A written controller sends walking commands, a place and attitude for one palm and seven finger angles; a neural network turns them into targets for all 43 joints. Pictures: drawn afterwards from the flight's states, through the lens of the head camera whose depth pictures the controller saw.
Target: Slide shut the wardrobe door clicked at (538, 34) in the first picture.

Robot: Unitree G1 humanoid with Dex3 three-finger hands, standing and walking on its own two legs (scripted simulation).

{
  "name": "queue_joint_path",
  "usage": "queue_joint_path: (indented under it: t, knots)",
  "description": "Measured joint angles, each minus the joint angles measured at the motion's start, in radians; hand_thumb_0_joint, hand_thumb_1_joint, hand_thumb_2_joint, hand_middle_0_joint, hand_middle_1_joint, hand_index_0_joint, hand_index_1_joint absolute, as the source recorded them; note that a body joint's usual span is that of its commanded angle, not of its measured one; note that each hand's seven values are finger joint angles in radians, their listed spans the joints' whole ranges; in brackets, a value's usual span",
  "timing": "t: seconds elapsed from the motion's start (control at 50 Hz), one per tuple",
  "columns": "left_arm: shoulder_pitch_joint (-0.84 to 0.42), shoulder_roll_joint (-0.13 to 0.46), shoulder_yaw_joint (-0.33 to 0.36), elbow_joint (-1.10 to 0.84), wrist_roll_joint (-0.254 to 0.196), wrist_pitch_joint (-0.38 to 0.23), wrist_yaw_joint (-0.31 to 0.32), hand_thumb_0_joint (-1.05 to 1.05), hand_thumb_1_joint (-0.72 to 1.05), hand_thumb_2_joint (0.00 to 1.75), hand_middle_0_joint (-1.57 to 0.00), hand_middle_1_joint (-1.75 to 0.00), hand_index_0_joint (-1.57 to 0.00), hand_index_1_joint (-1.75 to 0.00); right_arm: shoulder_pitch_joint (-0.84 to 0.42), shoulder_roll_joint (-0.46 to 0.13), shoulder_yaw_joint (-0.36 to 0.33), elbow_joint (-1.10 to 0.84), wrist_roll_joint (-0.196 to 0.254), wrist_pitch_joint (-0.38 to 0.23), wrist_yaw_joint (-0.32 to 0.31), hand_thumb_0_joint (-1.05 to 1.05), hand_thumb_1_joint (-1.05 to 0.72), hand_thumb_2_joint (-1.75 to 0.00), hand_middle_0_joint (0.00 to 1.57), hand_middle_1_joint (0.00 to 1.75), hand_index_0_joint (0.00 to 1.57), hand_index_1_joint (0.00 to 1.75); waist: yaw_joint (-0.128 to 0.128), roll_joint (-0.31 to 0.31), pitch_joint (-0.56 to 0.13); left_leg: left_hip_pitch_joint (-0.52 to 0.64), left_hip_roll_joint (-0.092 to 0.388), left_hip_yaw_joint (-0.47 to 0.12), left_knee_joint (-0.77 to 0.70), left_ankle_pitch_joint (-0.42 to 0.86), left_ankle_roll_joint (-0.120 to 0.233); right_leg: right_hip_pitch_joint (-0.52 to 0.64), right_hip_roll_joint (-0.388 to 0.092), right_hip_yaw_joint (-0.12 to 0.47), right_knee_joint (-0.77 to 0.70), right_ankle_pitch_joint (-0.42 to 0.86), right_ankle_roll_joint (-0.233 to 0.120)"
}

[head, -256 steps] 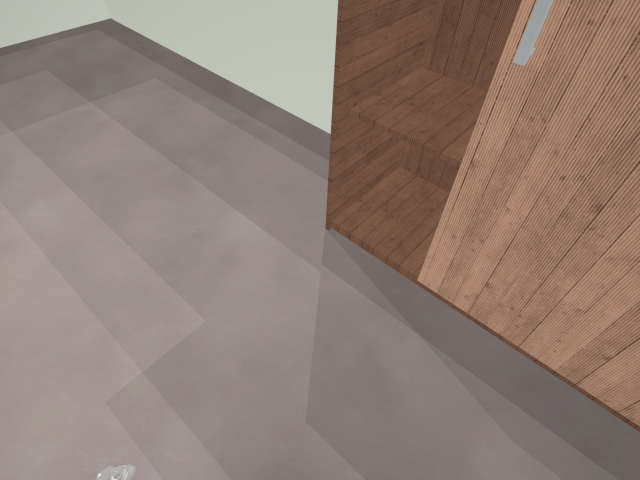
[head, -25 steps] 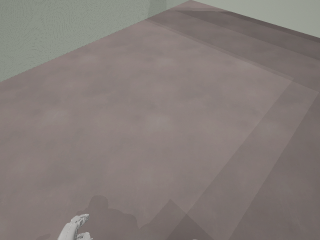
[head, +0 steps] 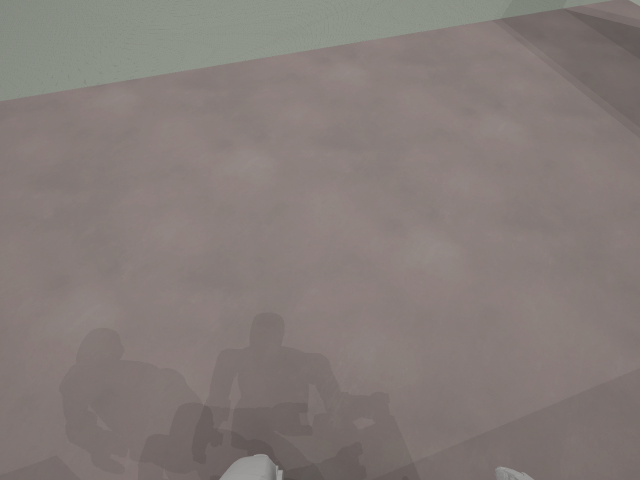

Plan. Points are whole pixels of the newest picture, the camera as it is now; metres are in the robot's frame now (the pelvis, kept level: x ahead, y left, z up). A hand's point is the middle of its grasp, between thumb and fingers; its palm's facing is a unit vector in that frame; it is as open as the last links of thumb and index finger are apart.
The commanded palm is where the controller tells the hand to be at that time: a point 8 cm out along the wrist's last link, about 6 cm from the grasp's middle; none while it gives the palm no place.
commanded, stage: turn to face it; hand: right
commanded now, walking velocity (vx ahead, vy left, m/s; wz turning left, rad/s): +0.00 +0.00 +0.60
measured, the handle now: out of the picture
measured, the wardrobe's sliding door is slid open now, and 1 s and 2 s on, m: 0.44 0.44 0.44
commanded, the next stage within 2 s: none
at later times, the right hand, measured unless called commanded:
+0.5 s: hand out of the picture +0.12 -0.17 -0.19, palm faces +0.16 +0.97 -0.17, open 7.3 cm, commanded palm none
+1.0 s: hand out of the picture +0.06 -0.20 -0.15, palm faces +0.40 +0.88 -0.25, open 7.4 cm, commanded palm none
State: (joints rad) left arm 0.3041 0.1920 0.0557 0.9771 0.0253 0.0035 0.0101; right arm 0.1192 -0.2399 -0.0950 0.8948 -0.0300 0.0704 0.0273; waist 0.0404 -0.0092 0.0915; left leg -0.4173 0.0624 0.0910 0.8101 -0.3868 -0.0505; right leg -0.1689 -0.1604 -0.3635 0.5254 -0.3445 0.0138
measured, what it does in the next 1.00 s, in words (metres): steps on the spot, turning right: left foot, then right foot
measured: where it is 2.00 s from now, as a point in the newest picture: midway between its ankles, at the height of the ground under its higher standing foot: outside the picture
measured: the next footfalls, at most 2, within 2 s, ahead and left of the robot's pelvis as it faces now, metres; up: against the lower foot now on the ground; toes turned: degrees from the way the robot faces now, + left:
left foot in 0.06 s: +0.05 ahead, +0.12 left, +0.00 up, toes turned +9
right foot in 0.48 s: +0.10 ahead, -0.08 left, +0.00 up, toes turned -17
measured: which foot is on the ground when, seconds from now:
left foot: up 0.00-0.04, down 0.06-0.52, up 0.54-1.00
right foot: down 0.00-0.06, up 0.08-0.46, down 0.48-1.00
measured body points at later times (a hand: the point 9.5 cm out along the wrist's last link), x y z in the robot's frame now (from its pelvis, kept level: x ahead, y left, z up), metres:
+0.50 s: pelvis +0.05 +0.01 -0.02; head +0.08 -0.01 +0.43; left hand +0.13 +0.25 -0.16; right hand +0.11 -0.23 -0.17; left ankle +0.01 +0.12 -0.74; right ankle +0.06 -0.07 -0.74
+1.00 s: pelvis +0.04 +0.04 +0.00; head +0.06 +0.02 +0.45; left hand +0.19 +0.26 -0.13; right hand +0.04 -0.24 -0.13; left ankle +0.08 +0.19 -0.69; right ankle +0.06 -0.07 -0.74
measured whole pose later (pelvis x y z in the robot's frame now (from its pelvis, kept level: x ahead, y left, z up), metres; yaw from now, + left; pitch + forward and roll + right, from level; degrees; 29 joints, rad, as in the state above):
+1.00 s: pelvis +0.04 +0.04 +0.00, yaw -23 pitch +1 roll +2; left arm 0.22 0.22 0.07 0.91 0.02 0.04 -0.01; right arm 0.14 -0.23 -0.07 0.90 -0.02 0.06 -0.02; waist 0.04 -0.02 0.04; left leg -0.40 0.04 -0.01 0.84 -0.41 -0.09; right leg -0.35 0.06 0.10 0.47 -0.13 -0.05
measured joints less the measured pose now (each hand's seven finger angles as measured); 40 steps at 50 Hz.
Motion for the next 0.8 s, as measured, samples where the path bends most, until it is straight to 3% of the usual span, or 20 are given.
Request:
queue_joint_path:
  t: [0.04, 0.06, 0.1, 0.14, 0.18, 0.28, 0.42, 0.48, 0.5, 0.52, 0.56, 0.62, 0.68, 0.8]
  knots:
    - [0.016, 0.013, 0.008, 0.006, -0.002, 0.003, -0.004, 0.0, 0.9, 0.9, -0.21, -0.3, -0.2, -0.3, -0.02, 0.009, 0.009, -0.015, 0.0, -0.014, 0.0, 0.01, -0.92, -0.9, 0.2, 0.3, 0.2, 0.3, 0.008, -0.013, -0.002, 0.058, -0.016, 0.015, -0.125, 0.058, 0.019, -0.011, -0.025, -0.021, 0.061, -0.04, 0.021]
    - [0.028, 0.018, 0.01, 0.007, -0.006, 0.007, -0.007, 0.0, 0.9, 0.9, -0.21, -0.3, -0.2, -0.3, -0.026, 0.008, 0.016, -0.024, -0.002, -0.03, -0.001, 0.01, -0.91, -0.9, 0.2, 0.3, 0.2, 0.3, 0.01, -0.015, -0.009, 0.088, -0.022, 0.017, -0.184, 0.081, 0.047, -0.036, -0.04, -0.019, 0.126, -0.063, 0.032]
    - [0.018, 0.035, 0.01, 0.015, -0.012, 0.028, -0.004, 0.0, 0.9, 0.9, -0.21, -0.3, -0.2, -0.3, -0.045, 0.024, 0.031, -0.023, 0.002, -0.059, -0.015, 0.01, -0.91, -0.9, 0.2, 0.3, 0.2, 0.3, 0.016, -0.039, -0.001, 0.078, -0.042, 0.015, -0.149, 0.038, 0.088, -0.127, -0.037, 0.096, 0.338, -0.168, 0.05]
    - [0.009, 0.042, 0.007, 0.024, -0.016, 0.043, 0.008, 0.0, 0.91, 0.9, -0.2, -0.3, -0.2, -0.3, -0.051, 0.044, 0.046, -0.016, 0.006, -0.071, -0.029, 0.0, -0.91, -0.9, 0.2, 0.3, 0.2, 0.3, 0.026, -0.051, -0.002, 0.103, -0.048, 0.019, -0.155, 0.026, 0.1, -0.202, -0.003, 0.206, 0.504, -0.198, 0.051]
    - [0.0, 0.039, 0.002, 0.035, -0.015, 0.048, 0.011, 0.01, 0.91, 0.9, -0.2, -0.3, -0.2, -0.3, -0.044, 0.062, 0.06, -0.002, 0.008, -0.077, -0.039, 0.0, -0.91, -0.9, 0.2, 0.3, 0.2, 0.3, 0.026, -0.05, -0.016, 0.14, -0.05, 0.02, -0.192, 0.035, 0.099, -0.249, 0.023, 0.265, 0.581, -0.163, 0.053]
    - [-0.014, 0.011, -0.01, 0.044, -0.016, 0.043, 0.006, 0.0, 0.91, 0.9, -0.2, -0.29, -0.2, -0.3, -0.016, 0.104, 0.088, 0.04, 0.008, -0.078, -0.042, 0.0, -0.91, -0.9, 0.2, 0.3, 0.2, 0.3, 0.032, -0.045, -0.056, 0.223, -0.053, 0.057, -0.277, 0.05, 0.1, -0.277, 0.05, 0.321, 0.487, -0.064, 0.058]
    - [-0.053, -0.028, -0.011, 0.038, -0.014, 0.053, -0.011, 0.0, 0.91, 0.9, -0.2, -0.3, -0.2, -0.3, 0.009, 0.108, 0.068, 0.041, 0.006, -0.075, -0.052, -0.01, -0.92, -0.9, 0.21, 0.3, 0.21, 0.3, -0.007, -0.003, -0.036, 0.258, -0.028, 0.146, -0.254, 0.007, 0.085, -0.248, 0.077, 0.267, 0.343, -0.065, 0.052]
    - [-0.072, -0.022, -0.005, 0.014, -0.011, 0.047, -0.017, 0.0, 0.92, 0.9, -0.2, -0.3, -0.2, -0.3, 0.026, 0.077, 0.055, 0.044, 0.005, -0.064, -0.055, -0.01, -0.92, -0.9, 0.21, 0.3, 0.21, 0.3, -0.019, 0.017, -0.022, 0.243, -0.004, 0.186, -0.194, -0.033, 0.066, -0.2, 0.09, 0.236, 0.212, 0.001, 0.037]
    - [-0.08, -0.022, -0.002, 0.006, -0.009, 0.042, -0.018, 0.0, 0.92, 0.9, -0.2, -0.3, -0.2, -0.3, 0.034, 0.06, 0.049, 0.048, 0.007, -0.059, -0.055, -0.01, -0.92, -0.9, 0.21, 0.3, 0.21, 0.3, -0.021, 0.039, -0.017, 0.228, 0.021, 0.19, -0.152, -0.055, 0.057, -0.186, 0.11, 0.225, 0.182, 0.007, -0.007]
    - [-0.087, -0.022, -0.001, -0.006, -0.006, 0.034, -0.02, 0.0, 0.92, 0.9, -0.2, -0.3, -0.2, -0.3, 0.041, 0.045, 0.04, 0.053, 0.012, -0.051, -0.056, -0.01, -0.92, -0.9, 0.21, 0.3, 0.21, 0.3, -0.024, 0.059, -0.013, 0.195, 0.043, 0.172, -0.084, -0.057, 0.043, -0.19, 0.129, 0.219, 0.182, 0.003, -0.047]
    - [-0.098, -0.012, -0.001, -0.03, -0.006, 0.016, -0.017, 0.0, 0.91, 0.9, -0.2, -0.3, -0.2, -0.3, 0.056, 0.025, 0.031, 0.061, 0.014, -0.028, -0.06, -0.01, -0.92, -0.9, 0.2, 0.3, 0.21, 0.3, -0.027, 0.059, -0.006, 0.1, 0.031, 0.089, 0.121, -0.158, 0.014, -0.199, 0.138, 0.222, 0.183, 0.0, -0.091]
    - [-0.1, 0.002, 0.001, -0.047, -0.006, 0.005, -0.004, 0.0, 0.91, 0.9, -0.2, -0.3, -0.2, -0.3, 0.059, 0.006, 0.019, 0.074, 0.009, -0.005, -0.056, 0.0, -0.92, -0.9, 0.2, 0.3, 0.2, 0.3, -0.023, 0.037, -0.001, -0.011, 0.012, -0.002, 0.327, -0.129, -0.007, -0.183, 0.148, 0.248, 0.114, 0.042, -0.097]
    - [-0.093, 0.009, -0.003, -0.048, -0.007, 0.005, -0.001, 0.0, 0.91, 0.9, -0.2, -0.3, -0.2, -0.3, 0.055, -0.011, 0.011, 0.064, 0.007, -0.006, -0.048, 0.01, -0.92, -0.9, 0.2, 0.3, 0.2, 0.3, -0.03, 0.024, -0.005, -0.069, 0.018, -0.058, 0.373, -0.037, -0.024, -0.158, 0.161, 0.28, 0.026, 0.099, -0.102]
    - [-0.075, 0.008, -0.004, -0.046, -0.012, 0.011, -0.01, 0.0, 0.91, 0.9, -0.21, -0.3, -0.2, -0.3, 0.043, -0.028, 0.005, 0.04, 0.005, -0.009, -0.045, 0.01, -0.91, -0.9, 0.2, 0.3, 0.2, 0.3, -0.033, 0.018, -0.033, -0.082, 0.03, -0.112, 0.306, 0.051, -0.053, -0.133, 0.185, 0.35, -0.074, 0.173, -0.096]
